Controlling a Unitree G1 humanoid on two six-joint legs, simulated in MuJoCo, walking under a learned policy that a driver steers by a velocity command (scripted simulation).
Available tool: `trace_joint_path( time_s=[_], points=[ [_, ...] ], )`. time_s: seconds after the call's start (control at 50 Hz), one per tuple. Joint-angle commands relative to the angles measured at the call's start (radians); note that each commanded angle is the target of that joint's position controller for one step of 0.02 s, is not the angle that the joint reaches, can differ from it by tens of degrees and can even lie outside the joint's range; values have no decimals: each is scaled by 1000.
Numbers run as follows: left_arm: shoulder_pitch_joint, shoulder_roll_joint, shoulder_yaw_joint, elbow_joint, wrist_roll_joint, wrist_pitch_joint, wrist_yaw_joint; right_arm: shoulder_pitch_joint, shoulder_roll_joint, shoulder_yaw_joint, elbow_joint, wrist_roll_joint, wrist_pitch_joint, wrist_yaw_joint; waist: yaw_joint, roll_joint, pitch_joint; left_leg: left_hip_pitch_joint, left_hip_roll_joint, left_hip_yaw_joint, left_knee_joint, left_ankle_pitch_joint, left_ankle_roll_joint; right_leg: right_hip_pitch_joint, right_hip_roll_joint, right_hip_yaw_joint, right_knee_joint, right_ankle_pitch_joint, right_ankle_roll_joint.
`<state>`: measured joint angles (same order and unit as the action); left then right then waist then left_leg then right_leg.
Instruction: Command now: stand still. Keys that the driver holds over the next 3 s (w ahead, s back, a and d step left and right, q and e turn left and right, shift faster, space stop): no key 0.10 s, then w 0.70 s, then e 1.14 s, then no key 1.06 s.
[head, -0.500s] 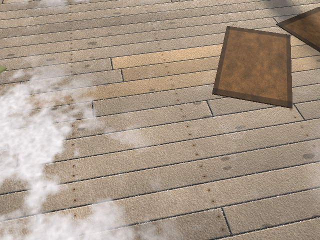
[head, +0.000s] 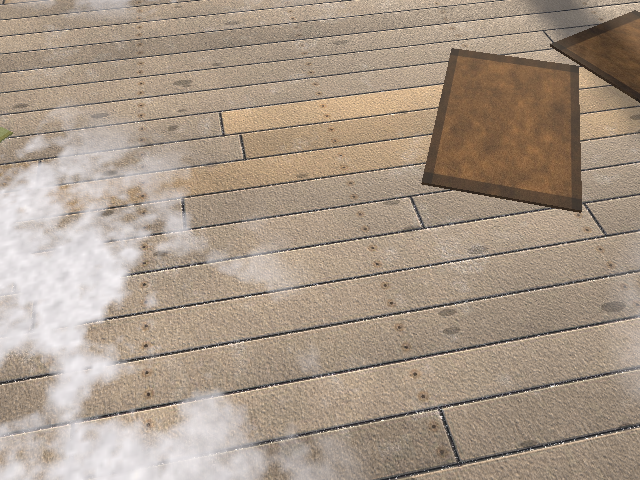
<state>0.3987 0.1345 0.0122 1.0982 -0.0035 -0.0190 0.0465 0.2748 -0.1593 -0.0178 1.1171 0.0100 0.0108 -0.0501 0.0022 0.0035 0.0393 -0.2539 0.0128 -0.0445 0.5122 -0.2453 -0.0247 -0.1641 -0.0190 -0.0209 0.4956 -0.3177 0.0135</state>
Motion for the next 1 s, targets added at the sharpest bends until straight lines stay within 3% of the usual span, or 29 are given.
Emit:
trace_joint_path(
  time_s=[0.02, 0.1, 0.12, 0.16, 0.2, 0.24, 0.26, 0.3, 0.34, 0.36, 0.38, 0.4, 0.42, 0.44, 0.48, 0.5, 0.6, 0.66, 0.72, 0.76, 0.8, 0.82, 0.84, 0.86, 0.88, 0.9, 0.92, 0.94, 1.0],
  points=[
    [111, 75, 12, -1, 0, -2, 2, 64, -83, -12, -14, 0, -5, -2, 1, -6, 52, 37, -2, 12, -72, 136, 30, -102, -1, 2, -112, 88, -11],
    [112, 74, 12, -3, -1, -3, 1, 69, -81, -12, -15, 0, -6, -3, 1, -6, 51, 37, -2, 12, -71, 141, 29, -102, -1, 2, -111, 93, -12],
    [131, 66, 10, 7, -1, -1, 2, 87, -70, -9, -6, -1, -5, -3, 0, -10, 25, 47, -15, 27, -68, 45, 30, -92, 8, -6, -117, -1, -16],
    [123, 105, 24, -3, -13, 4, 10, 94, -85, -18, -7, 9, -5, -7, 2, -45, 65, -23, -62, 73, -9, -285, 46, -131, 2, 24, -126, -316, -60],
    [141, 137, 35, -18, -24, -5, 12, 55, -73, -18, -34, 11, -26, -2, 23, -89, 141, -145, -55, 75, 62, -372, 66, -159, -86, 152, -191, -510, -123],
    [170, 202, 59, -20, -32, -25, 6, 18, -30, -9, -61, 15, -63, 17, 39, -199, 162, -230, -41, 112, 256, -205, 68, -112, -254, 378, -299, -558, -213],
    [152, 209, 64, -30, -30, -31, 3, -2, -35, -10, -75, 18, -79, 26, 35, -193, 184, -240, -4, 85, 314, -193, 85, -145, -309, 446, -333, -531, -246],
    [57, 195, 60, -65, -32, -39, -7, 48, -29, -11, -76, 32, -100, 38, -26, -182, 200, -141, 15, 83, 168, -235, 120, -199, -282, 376, -296, -427, -214],
    [-12, 176, 55, -93, -40, -36, -15, 234, -60, -34, 6, 23, -105, 41, -97, -86, 143, 179, -42, 110, -32, -89, 108, -317, -133, 175, -106, -240, -135],
    [-51, 139, 42, -114, -30, -48, -22, 384, -137, -62, 36, 18, -106, 38, -153, 113, 74, 328, 115, -146, -159, -134, 151, -416, -31, 31, 246, -60, -79],
    [-54, 73, 26, -157, -34, -71, -19, 503, -268, -88, 36, 16, -119, 53, -171, 358, 11, 424, 343, -617, -351, -254, 294, -605, 72, -12, 559, -184, -57],
    [-64, 94, 29, -164, -49, -91, -24, 419, -195, -60, 18, -4, -137, 55, -111, 217, 49, 359, 401, -728, -376, -301, 328, -674, 17, 113, 762, -190, -83],
    [-67, 107, 30, -168, -56, -101, -35, 317, -142, -44, -14, 2, -145, 55, -68, 124, 105, 326, 374, -598, -358, -256, 300, -729, -29, 132, 831, -94, -109],
    [-67, 116, 33, -162, -46, -108, -41, 247, -123, -33, -36, 4, -143, 59, -43, 70, 100, 305, 317, -451, -362, -175, 264, -719, -67, 117, 815, 0, -120],
    [-102, 167, 59, -166, -26, -110, -47, 222, -83, -16, -45, 0, -127, 63, -27, 55, 91, 290, 229, -242, -374, 56, 201, -665, -108, 78, 700, 106, -113],
    [-109, 157, 61, -165, -27, -104, -55, 252, -70, -10, -38, -3, -119, 58, -30, 74, 78, 292, 203, -178, -375, 143, 189, -641, -109, 54, 665, 128, -102],
    [-341, 82, 31, -256, -22, -86, -68, 276, -144, -15, -60, -13, -99, 25, -59, 55, 122, 209, 185, -66, -414, 259, 205, -614, -86, -7, 338, 249, -43],
    [-437, 106, 25, -295, -28, -88, -80, 298, -184, -27, -68, -2, -101, 20, -73, 89, 131, 178, 197, -35, -440, 233, 207, -509, -50, -38, 181, 312, -44],
    [-478, 139, 29, -323, -30, -93, -92, 298, -188, -36, -65, 12, -100, 21, -51, 86, 140, 269, 236, -16, -404, 306, 190, -485, -41, -22, 93, 308, -83],
    [-408, 183, 48, -317, -29, -99, -96, 271, -210, -45, -73, 4, -93, 22, 8, 113, 64, 329, 246, 10, -280, 604, 165, -353, 2, -43, 75, 269, -119],
    [-109, 261, 93, -231, -34, -94, -86, 239, -207, -43, -86, -10, -79, 27, 159, 125, -126, 238, 180, 70, 89, 842, 119, 44, 56, -69, 86, 243, -168],
    [54, 351, 114, -194, -18, -86, -76, 245, -171, -27, -115, -26, -79, 29, 196, -20, -262, 7, 102, 109, 440, 513, 75, 335, -152, 192, 78, 254, -232],
    [70, 397, 113, -180, 15, -87, -88, 395, -4, 12, -112, -11, -104, 40, 82, -315, -426, -282, -105, 22, 789, -291, 14, 553, -385, 737, -135, 180, -406],
    [-3, 307, 87, -191, 8, -90, -92, 334, -94, -7, -112, 8, -135, 45, 86, -230, -376, -350, -56, -91, 918, -311, 30, 485, -351, 782, -205, 298, -371],
    [-110, 255, 73, -210, 0, -91, -92, 229, -142, -18, -143, 21, -147, 46, 63, -161, -233, -399, -13, -56, 934, -251, 36, 341, -319, 585, -171, 486, -332],
    [-202, 227, 62, -237, -4, -92, -95, 165, -164, -23, -156, 9, -150, 36, 34, -27, -175, -350, 39, -41, 884, -175, 36, 184, -278, 433, -167, 666, -304],
    [-243, 211, 57, -247, -1, -94, -99, 132, -175, -37, -164, -3, -145, 24, 8, 13, -133, -305, 66, -28, 825, -143, 33, 65, -233, 331, -178, 767, -289],
    [-249, 200, 52, -245, 10, -95, -98, 125, -176, -44, -179, -7, -133, 16, -16, -2, -121, -252, 81, -32, 784, -124, 39, -10, -203, 275, -202, 816, -280],
    [-218, 238, 59, -232, 20, -96, -87, 120, -142, -51, -213, -12, -97, -2, -52, -38, -109, -213, 67, -22, 648, -97, 20, -105, -177, 218, -229, 894, -306]
  ],
)
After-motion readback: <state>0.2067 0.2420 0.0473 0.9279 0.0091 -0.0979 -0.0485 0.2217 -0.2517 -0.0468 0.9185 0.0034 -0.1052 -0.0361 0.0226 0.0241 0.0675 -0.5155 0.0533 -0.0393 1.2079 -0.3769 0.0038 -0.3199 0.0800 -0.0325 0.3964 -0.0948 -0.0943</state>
